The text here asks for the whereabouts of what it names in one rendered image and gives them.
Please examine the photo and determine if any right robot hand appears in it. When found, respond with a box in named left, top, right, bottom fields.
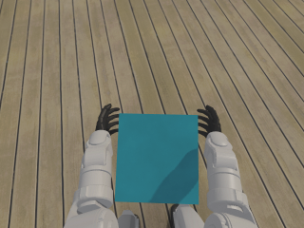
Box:
left=197, top=105, right=221, bottom=138

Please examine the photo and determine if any left robot hand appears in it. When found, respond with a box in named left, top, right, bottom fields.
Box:
left=95, top=104, right=120, bottom=136

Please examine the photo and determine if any left robot shin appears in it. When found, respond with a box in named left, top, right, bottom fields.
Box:
left=122, top=210, right=136, bottom=217

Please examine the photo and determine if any robot right thigh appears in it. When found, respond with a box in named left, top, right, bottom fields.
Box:
left=173, top=206, right=204, bottom=228

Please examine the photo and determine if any carton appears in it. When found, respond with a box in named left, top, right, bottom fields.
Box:
left=114, top=113, right=200, bottom=205

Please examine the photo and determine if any robot left forearm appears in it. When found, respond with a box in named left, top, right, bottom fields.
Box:
left=64, top=129, right=113, bottom=227

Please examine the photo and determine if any left robot upper arm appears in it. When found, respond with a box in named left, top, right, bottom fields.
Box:
left=64, top=207, right=119, bottom=228

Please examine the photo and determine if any robot right forearm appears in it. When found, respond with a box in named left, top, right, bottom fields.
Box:
left=203, top=131, right=258, bottom=228

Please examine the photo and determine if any right robot upper arm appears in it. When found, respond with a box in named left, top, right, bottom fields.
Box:
left=203, top=212, right=257, bottom=228

